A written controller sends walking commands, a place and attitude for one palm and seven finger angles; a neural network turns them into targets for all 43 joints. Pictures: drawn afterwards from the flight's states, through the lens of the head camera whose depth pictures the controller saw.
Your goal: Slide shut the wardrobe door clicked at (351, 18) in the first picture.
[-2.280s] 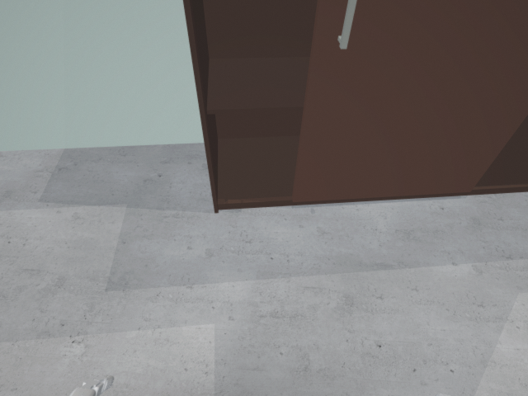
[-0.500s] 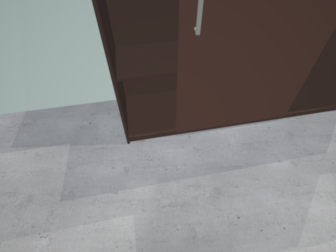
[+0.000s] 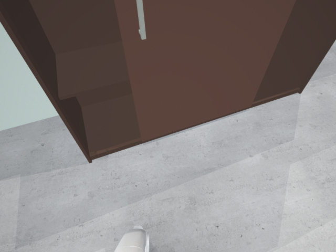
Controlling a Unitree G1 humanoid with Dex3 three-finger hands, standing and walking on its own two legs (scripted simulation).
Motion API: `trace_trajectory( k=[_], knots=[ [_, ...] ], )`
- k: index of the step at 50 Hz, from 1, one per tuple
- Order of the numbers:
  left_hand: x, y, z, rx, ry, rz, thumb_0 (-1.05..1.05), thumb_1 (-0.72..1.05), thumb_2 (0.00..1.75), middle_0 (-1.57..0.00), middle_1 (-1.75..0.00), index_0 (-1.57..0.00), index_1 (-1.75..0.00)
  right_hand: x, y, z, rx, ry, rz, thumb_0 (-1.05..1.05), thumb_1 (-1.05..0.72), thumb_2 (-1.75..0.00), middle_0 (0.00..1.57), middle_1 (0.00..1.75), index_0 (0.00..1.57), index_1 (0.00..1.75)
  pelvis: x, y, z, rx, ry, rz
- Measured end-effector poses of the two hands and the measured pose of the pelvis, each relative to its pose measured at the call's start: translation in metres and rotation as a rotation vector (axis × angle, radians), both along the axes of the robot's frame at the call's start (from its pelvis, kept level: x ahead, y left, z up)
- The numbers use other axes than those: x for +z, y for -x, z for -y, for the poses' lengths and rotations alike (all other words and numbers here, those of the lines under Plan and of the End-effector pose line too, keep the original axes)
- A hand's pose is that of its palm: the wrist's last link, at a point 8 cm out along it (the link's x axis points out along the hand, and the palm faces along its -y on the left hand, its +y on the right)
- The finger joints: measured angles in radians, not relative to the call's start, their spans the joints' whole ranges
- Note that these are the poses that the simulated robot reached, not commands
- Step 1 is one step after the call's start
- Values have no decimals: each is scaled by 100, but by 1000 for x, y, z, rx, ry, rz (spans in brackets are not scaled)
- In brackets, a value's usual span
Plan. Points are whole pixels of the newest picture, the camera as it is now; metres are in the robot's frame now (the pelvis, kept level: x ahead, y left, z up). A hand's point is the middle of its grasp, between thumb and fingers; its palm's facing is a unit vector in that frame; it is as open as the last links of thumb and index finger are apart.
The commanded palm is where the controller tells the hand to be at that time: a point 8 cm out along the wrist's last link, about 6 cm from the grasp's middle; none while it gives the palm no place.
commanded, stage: walk to a spot facing it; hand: right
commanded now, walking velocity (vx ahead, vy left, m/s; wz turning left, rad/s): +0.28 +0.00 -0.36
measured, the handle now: (139, 10) +0.90 +0.21 +0.16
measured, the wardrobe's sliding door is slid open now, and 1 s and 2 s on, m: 0.37 0.37 0.37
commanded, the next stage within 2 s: turn to face it in 0.06 s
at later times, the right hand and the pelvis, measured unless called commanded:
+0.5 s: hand out of the picture +0.16 -0.15 -0.18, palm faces +0.09 +0.98 -0.16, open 7.4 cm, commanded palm none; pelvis +0.18 +0.02 -0.01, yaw +1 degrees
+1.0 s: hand (231, 185) +0.36 -0.16 -0.16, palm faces -0.29 +0.92 -0.28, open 7.4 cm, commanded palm none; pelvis +0.20 +0.02 -0.01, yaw +19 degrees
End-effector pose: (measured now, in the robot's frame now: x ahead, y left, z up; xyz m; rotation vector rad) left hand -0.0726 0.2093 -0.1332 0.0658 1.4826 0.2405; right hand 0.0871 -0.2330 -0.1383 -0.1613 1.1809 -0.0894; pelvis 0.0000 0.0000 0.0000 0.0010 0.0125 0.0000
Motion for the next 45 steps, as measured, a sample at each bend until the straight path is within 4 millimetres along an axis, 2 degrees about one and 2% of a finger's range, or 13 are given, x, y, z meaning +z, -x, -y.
trace_trajectory(
  k=[4, 7, 8, 10, 14, 18, 21, 25, 29, 34, 40, 45],
  knots=[
    [-11, -37, -14, -10, 7, -26, 1, 91, 90, -21, -30, -21, -30, 0, -65, -19, 9, -2, 61, 1, -90, -89, 20, 30, 20, 30, -8, -41, -12, -26, 7, 4],
    [-27, -69, -33, -32, 14, -58, 1, 91, 90, -21, -30, -21, -30, -3, -111, -32, 3, 9, 133, 1, -90, -89, 20, 30, 20, 30, -21, -78, -25, -61, 9, 12],
    [-32, -83, -40, -48, 16, -67, 1, 91, 90, -21, -30, -21, -30, -4, -122, -34, -9, 18, 162, 1, -90, -89, 20, 30, 20, 30, -26, -89, -30, -79, 13, 15],
    [-36, -117, -55, -95, 7, -58, 1, 91, 90, -20, -30, -20, -30, -1, -131, -36, -49, 27, 190, 1, -90, -89, 20, 30, 20, 30, -27, -103, -34, -110, -1, 32],
    [-28, -203, -76, -173, -33, 57, 1, 91, 90, -20, -30, -20, -30, 3, -117, -35, -117, 48, 121, 1, -90, -89, 20, 30, 20, 30, -16, -129, -38, -113, -4, 49],
    [-12, -284, -76, -200, -57, 215, 1, 92, 90, -20, -30, -20, -30, 0, -90, -37, -135, 47, -43, 1, -91, -89, 20, 30, 20, 30, -6, -150, -38, -82, 1, 32],
    [-2, -327, -65, -205, -61, 302, 1, 92, 90, -20, -30, -20, -30, -6, -72, -39, -138, 20, -152, 1, -91, -89, 20, 30, 20, 30, -4, -162, -34, -39, -5, 21],
    [6, -362, -43, -200, -65, 362, 1, 92, 90, -20, -30, -20, -30, -15, -61, -33, -146, -23, -243, 1, -91, -89, 20, 30, 20, 30, -5, -177, -21, 14, -21, 18],
    [10, -372, -21, -176, -82, 388, 0, 91, 90, -20, -30, -20, -30, -27, -70, -16, -141, -48, -277, 1, -90, -89, 20, 30, 20, 30, -9, -189, -4, 61, -23, 27],
    [17, -352, -9, -103, -87, 355, 1, 91, 90, -20, -30, -20, -30, -19, -113, 8, -65, -26, -243, 1, -90, -89, 20, 30, 20, 30, -1, -197, 6, 130, -34, 32],
    [19, -317, -24, 23, -128, 316, 0, 93, 90, -21, -30, -21, -30, -8, -175, 27, 42, 38, -168, 1, -91, -89, 20, 30, 20, 30, 3, -201, 9, 211, -27, 23],
    [9, -271, -39, 130, -131, 246, 0, 92, 90, -20, -30, -21, -30, 2, -230, 15, 155, 78, -96, 1, -91, -89, 20, 30, 20, 30, 1, -202, 2, 273, -22, 22]
  ],
)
